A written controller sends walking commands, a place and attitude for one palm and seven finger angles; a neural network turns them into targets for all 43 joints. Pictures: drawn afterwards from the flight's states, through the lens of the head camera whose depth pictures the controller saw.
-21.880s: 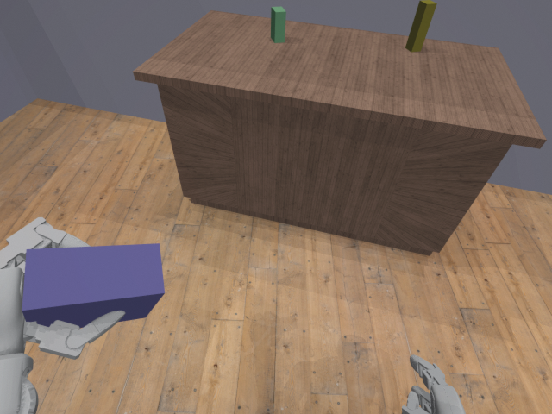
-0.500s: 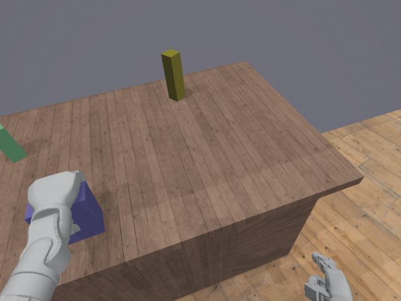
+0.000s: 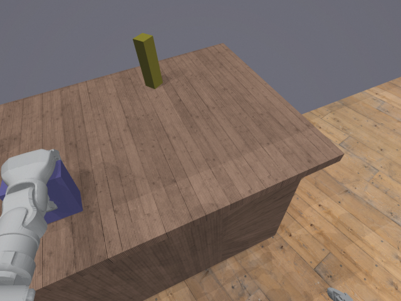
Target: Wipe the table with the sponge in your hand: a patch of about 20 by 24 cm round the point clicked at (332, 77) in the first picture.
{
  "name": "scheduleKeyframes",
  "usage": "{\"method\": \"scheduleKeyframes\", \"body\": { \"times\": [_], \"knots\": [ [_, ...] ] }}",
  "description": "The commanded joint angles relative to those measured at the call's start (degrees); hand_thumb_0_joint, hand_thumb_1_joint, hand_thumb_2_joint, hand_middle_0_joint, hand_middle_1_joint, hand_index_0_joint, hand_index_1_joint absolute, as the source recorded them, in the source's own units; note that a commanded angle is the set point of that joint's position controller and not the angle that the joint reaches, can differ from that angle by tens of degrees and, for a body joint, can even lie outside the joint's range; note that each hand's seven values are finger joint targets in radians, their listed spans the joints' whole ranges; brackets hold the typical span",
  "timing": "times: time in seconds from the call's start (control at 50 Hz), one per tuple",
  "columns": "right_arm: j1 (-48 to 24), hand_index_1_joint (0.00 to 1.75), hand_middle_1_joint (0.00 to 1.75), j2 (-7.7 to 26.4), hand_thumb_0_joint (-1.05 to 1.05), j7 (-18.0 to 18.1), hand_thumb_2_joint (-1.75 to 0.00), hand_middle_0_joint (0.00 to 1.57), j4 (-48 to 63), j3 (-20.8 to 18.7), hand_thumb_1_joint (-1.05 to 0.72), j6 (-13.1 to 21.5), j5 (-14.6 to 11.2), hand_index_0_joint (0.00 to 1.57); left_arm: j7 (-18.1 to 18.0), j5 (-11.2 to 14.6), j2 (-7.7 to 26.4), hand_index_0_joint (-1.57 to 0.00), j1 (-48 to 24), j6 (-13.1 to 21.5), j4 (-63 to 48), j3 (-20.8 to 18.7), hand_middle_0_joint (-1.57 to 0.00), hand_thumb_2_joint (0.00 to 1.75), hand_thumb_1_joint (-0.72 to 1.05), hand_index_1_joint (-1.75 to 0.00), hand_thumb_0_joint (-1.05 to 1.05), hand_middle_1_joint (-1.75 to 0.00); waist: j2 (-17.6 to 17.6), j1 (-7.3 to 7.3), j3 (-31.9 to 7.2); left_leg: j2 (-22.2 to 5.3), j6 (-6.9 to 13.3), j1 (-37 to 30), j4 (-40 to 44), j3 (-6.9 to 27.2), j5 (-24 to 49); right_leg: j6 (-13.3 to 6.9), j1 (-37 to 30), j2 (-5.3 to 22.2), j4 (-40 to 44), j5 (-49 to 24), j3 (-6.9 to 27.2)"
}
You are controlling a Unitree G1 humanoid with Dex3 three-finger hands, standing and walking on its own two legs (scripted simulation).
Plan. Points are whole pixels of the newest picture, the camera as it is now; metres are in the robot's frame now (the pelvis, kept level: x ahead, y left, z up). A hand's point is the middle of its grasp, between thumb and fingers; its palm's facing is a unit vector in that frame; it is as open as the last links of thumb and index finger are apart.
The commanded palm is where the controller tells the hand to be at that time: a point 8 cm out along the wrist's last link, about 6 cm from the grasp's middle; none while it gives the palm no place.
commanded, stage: wipe forward along the first lane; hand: left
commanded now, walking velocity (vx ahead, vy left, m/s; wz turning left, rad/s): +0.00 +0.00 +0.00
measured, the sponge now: (49, 200) +0.31 +0.37 +0.01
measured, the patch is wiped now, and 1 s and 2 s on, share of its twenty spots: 0.10 0.30 0.30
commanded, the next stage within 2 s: slide across to the middle lane in 0.68 s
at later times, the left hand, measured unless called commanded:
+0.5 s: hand (41, 161) +0.38 +0.41 +0.05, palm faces -0.15 +0.01 -0.99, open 9.7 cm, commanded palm +0.37 +0.39 +0.08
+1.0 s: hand (42, 152) +0.41 +0.42 +0.05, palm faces -0.11 +0.02 -0.99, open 9.7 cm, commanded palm +0.40 +0.38 +0.10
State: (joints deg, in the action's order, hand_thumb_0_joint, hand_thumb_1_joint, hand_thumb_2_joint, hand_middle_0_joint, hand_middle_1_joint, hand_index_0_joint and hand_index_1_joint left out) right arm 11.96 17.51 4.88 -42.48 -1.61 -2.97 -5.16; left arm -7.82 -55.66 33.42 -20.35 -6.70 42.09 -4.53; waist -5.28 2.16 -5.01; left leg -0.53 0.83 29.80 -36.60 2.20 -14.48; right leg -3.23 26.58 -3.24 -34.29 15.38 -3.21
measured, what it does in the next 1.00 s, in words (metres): shifts its weight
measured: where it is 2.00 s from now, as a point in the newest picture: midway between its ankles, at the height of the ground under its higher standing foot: outside the picture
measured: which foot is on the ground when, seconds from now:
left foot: down 0.00-1.00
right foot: down 0.00-1.00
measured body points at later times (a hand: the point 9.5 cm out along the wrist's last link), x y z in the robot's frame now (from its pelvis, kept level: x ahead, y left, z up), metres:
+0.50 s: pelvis +0.01 +0.02 +0.00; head +0.06 +0.02 +0.44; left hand +0.38 +0.40 +0.11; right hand +0.10 -0.25 -0.13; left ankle +0.04 +0.12 -0.72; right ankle +0.02 -0.08 -0.72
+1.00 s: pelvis +0.02 +0.05 +0.00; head +0.08 +0.05 +0.45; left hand +0.41 +0.41 +0.11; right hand +0.12 -0.21 -0.13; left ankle +0.04 +0.12 -0.72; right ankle +0.02 -0.08 -0.72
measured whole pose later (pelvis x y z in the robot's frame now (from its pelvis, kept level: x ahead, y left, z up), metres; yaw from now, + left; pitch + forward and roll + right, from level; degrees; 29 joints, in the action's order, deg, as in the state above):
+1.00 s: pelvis +0.02 +0.05 +0.00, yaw +0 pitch +12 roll -3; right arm 14.7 15.1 2.3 -42.2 -1.5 -5.3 -5.0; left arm -10.7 -58.2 35.4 -35.9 -7.6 54.5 -0.4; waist -3.2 0.5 -7.0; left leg 1.7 3.6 33.9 -38.3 1.3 -16.5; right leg 0.3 28.9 -1.1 -32.4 15.8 -2.3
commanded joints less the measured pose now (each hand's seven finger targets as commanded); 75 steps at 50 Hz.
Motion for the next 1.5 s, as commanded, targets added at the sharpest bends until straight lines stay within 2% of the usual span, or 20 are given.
{"method": "scheduleKeyframes", "body": {
  "times": [0.0, 0.04, 0.1, 0.18, 0.28, 0.4, 0.44, 0.58, 0.64, 0.8, 0.86, 0.98, 1.02, 1.08, 1.2, 1.26, 1.3, 1.36, 1.42, 1.48],
  "knots": [
    [-3.2, 0.3, 0.3, 7.7, 0.0, 0.4, -0.9, 0.2, 6.8, -2.1, -0.9, 2.3, 0.1, 0.2, -2.9, -1.3, 19.2, -1.2, -15.8, 0.1, -0.4, -6.1, -1.2, 1.3, 0.1, -1.6, 0.0, -1.6, 9.1, -1.77, -9.3, 2.3, 2.9, 0.3, 2.8, -0.9, -1.9, 1.3, -6.4, 2.4, 8.1, -3.0, 7.6],
    [-2.7, 0.3, 0.3, 7.4, 0.0, 0.3, -0.9, 0.2, 7.1, -1.9, -0.9, 2.1, 0.1, 0.2, -2.8, -2.0, 17.5, -1.2, -17.8, 0.2, 0.4, -3.5, -1.2, 1.3, 0.1, -1.6, 0.0, -1.6, 6.4, -2.23, -8.9, 2.2, 2.9, -0.1, 3.0, -1.0, -2.6, 1.3, -4.8, 2.5, 8.0, -1.0, 6.6],
    [-2.3, 0.3, 0.3, 7.6, 0.0, 0.3, -0.9, 0.2, 6.7, -1.9, -0.9, 2.0, 0.0, 0.2, -2.8, -2.9, 19.4, -1.2, -20.9, 0.4, 2.0, -4.3, -1.2, 1.3, 0.1, -1.6, 0.0, -1.6, 4.8, -2.52, -10.1, 2.0, 2.9, -0.3, 2.9, -0.8, -2.5, 1.0, -3.9, 2.3, 8.0, 0.0, 6.7],
    [-1.0, 0.3, 0.3, 7.5, 0.0, 0.0, -0.9, 0.2, 7.2, -1.9, -0.9, 1.7, 0.0, 0.2, -2.9, -3.2, 17.5, -1.2, -22.2, 0.6, 4.7, -2.0, -1.2, 1.3, 0.1, -1.6, 0.0, -1.6, 6.8, -3.26, -10.6, 1.8, 3.0, 0.0, 2.7, -0.7, -3.0, 1.2, -2.7, 2.1, 7.7, 0.6, 5.7],
    [0.4, 0.3, 0.3, 7.9, 0.0, 0.1, -0.9, 0.2, 6.7, -1.7, -0.9, 1.5, -0.1, 0.2, -3.2, -3.5, 19.7, -1.2, -27.2, 1.0, 7.2, -2.3, -1.2, 1.3, 0.1, -1.6, 0.0, -1.6, 6.4, -4.38, -10.9, 1.6, 2.9, 0.9, 2.5, -0.6, -3.7, 1.3, -1.4, 1.9, 7.4, 1.5, 5.2],
    [2.0, 0.3, 0.3, 8.3, 0.0, -0.3, -0.9, 0.2, 6.2, -1.9, -0.9, 0.9, 0.1, 0.2, -2.9, -4.3, 23.4, -1.2, -29.1, 1.2, 9.2, -4.8, -1.2, 1.3, 0.1, -1.6, 0.0, -1.6, 3.3, -3.61, -14.3, 1.3, 2.8, -0.9, 2.3, -0.2, 0.9, 0.7, -2.3, 1.5, 6.2, -3.5, 4.6],
    [2.7, 0.3, 0.3, 8.0, 0.0, -0.6, -0.9, 0.2, 6.4, -2.0, -0.9, 0.7, 0.2, 0.2, -2.6, -4.8, 19.7, -1.2, -28.7, 1.1, 9.6, -1.6, -1.2, 1.3, 0.1, -1.6, 0.0, -1.6, 2.8, -4.06, -13.9, 1.1, 2.8, -2.3, 2.1, -0.1, 2.1, 0.6, -0.8, 1.4, 5.7, -4.2, 3.6],
    [3.8, 0.3, 0.3, 8.5, 0.0, -1.0, -0.9, 0.2, 6.2, -2.5, -0.9, 0.0, 0.4, 0.2, -2.7, -4.8, 19.9, -1.2, -27.8, 1.7, 11.1, -2.7, -1.2, 1.3, 0.1, -1.6, 0.0, -1.6, 6.0, -4.04, -14.5, 0.6, 2.7, -3.3, 2.2, 0.7, 4.4, 0.4, 0.5, 0.8, 5.5, -5.1, 2.6],
    [4.3, 0.3, 0.3, 8.3, 0.0, -1.3, -0.9, 0.2, 6.0, -2.5, -0.9, -0.1, 0.5, 0.2, -3.0, -5.0, 17.4, -1.2, -30.7, 2.0, 10.6, -0.4, -1.2, 1.3, 0.1, -1.6, 0.0, -1.6, 4.4, -4.88, -13.7, 0.2, 2.5, -5.1, 2.4, 1.5, 5.2, 0.2, 3.4, 0.4, 4.8, -4.4, 1.7],
    [4.1, 0.3, 0.3, 7.9, 0.0, -1.9, -0.9, 0.2, 6.1, -2.9, -0.9, -0.5, 0.7, 0.2, -3.7, -4.0, 15.3, -1.2, -32.4, 1.7, 7.8, -0.2, -1.2, 1.3, 0.1, -1.6, 0.0, -1.6, 2.8, -4.22, -16.7, -0.5, 2.0, -9.2, 2.7, 2.7, 9.4, -0.4, 3.5, 0.3, 4.5, -6.2, 1.3],
    [3.7, 0.3, 0.3, 7.2, 0.0, -2.1, -0.9, 0.2, 6.3, -3.1, -0.9, -0.5, 0.7, 0.2, -4.1, -3.2, 11.0, -1.2, -33.7, 1.4, 4.3, 3.4, -1.2, 1.3, 0.1, -1.6, 0.0, -1.6, 2.1, -4.92, -18.2, -0.6, 1.7, -12.7, 2.9, 3.2, 10.6, -0.1, 3.6, 0.2, 4.9, -6.2, 1.0],
    [1.9, 0.3, 0.3, 7.2, 0.0, -1.7, -0.9, 0.2, 5.4, -2.5, -0.9, -0.2, 0.2, 0.2, -4.1, -1.1, 10.7, -1.2, -37.0, -0.8, 4.2, 3.9, -1.2, 1.3, 0.1, -1.6, 0.0, -1.6, 3.5, -5.57, -14.7, -0.4, 1.7, -12.5, 5.1, 3.5, 6.7, 0.2, 2.1, 0.7, 6.7, -5.0, 1.1],
    [1.8, 0.3, 0.3, 7.1, 0.0, -1.5, -0.9, 0.2, 5.2, -2.3, -0.9, 0.1, 0.4, 0.2, -3.6, -1.5, 10.0, -1.2, -40.1, -1.2, 2.2, 5.4, -1.2, 1.3, 0.1, -1.6, 0.0, -1.6, -0.3, -5.71, -15.5, -0.3, 1.5, -14.8, 5.6, 3.9, 7.6, -0.3, 2.3, 0.7, 6.6, -5.3, 1.0],
    [1.6, 0.3, 0.3, 6.7, 0.0, -1.4, -0.9, 0.2, 4.9, -2.1, -0.9, 0.3, 0.4, 0.2, -2.9, -2.4, 7.7, -1.2, -42.2, -2.2, 2.9, 8.0, -1.2, 1.3, 0.1, -1.6, 0.0, -1.6, -0.1, -6.5, -14.8, -0.4, 1.1, -16.1, 6.2, 4.6, 6.6, -0.3, 3.3, 0.8, 6.9, -4.7, 0.9],
    [0.7, 0.3, 0.3, 6.3, 0.0, -1.5, -0.9, 0.2, 5.2, -2.1, -0.9, 0.3, 0.7, 0.2, -2.3, -1.0, 4.8, -1.2, -40.3, -2.4, 0.8, 7.9, -1.2, 1.3, 0.1, -1.6, 0.0, -1.6, -1.2, -4.89, -18.8, -0.5, 0.2, -19.5, 5.8, 4.6, 14.3, -0.8, 0.7, 0.7, 7.0, -8.6, 0.8],
    [0.3, 0.3, 0.3, 6.2, 0.0, -2.1, -0.9, 0.2, 5.4, -2.3, -0.9, -0.4, 0.9, 0.2, -3.1, -1.0, 3.6, -1.2, -37.2, -4.0, 1.1, 8.0, -1.2, 1.3, 0.1, -1.6, 0.0, -1.6, 1.6, -4.18, -19.2, -0.5, 0.1, -19.4, 5.3, 3.9, 18.2, -0.6, -1.3, 0.7, 7.2, -11.2, 0.6],
    [-0.5, 0.3, 0.3, 6.7, 0.0, -2.4, -0.9, 0.2, 5.6, -2.2, -0.9, -0.9, 1.3, 0.2, -4.3, -1.9, 7.7, -1.2, -35.4, -4.7, 0.1, 3.4, -1.2, 1.3, 0.1, -1.6, 0.0, -1.6, 1.4, -2.38, -20.6, -0.5, -0.1, -18.9, 5.3, 3.6, 22.7, -1.0, -4.0, 0.8, 6.9, -14.5, 0.9],
    [-1.2, 0.3, 0.3, 6.5, 0.0, -3.2, -0.9, 0.2, 5.9, -2.2, -0.9, -1.5, 1.3, 0.2, -5.6, -2.3, 4.7, -1.2, -32.4, -7.9, 1.6, 5.3, -1.2, 1.3, 0.1, -1.6, 0.0, -1.6, 4.1, -2.53, -19.5, -0.3, 0.1, -17.2, 5.0, 2.4, 24.2, -0.3, -5.8, 0.9, 6.7, -17.8, 0.6],
    [-1.8, 0.3, 0.3, 6.9, 0.0, -3.4, -0.9, 0.2, 6.0, -1.9, -0.9, -1.9, 1.3, 0.2, -6.2, -2.0, 6.8, -1.2, -32.6, -9.9, 2.4, 3.6, -1.2, 1.3, 0.1, -1.6, 0.0, -1.6, 6.2, -2.38, -18.4, 0.3, 0.9, -14.7, 5.6, 1.4, 22.0, -0.2, -9.1, 1.2, 7.0, -20.0, 0.8],
    [-2.0, 0.3, 0.3, 6.8, 0.0, -3.0, -0.9, 0.2, 5.6, -1.7, -0.9, -2.0, 0.9, 0.2, -5.7, -2.1, 7.3, -1.2, -36.3, -10.9, 3.6, 4.5, -1.2, 1.3, 0.1, -1.6, 0.0, -1.6, 5.9, -3.69, -18.1, 0.8, 1.5, -13.6, 5.8, 0.5, 18.9, 0.3, -9.9, 1.7, 7.5, -20.6, 1.6]
  ]
}}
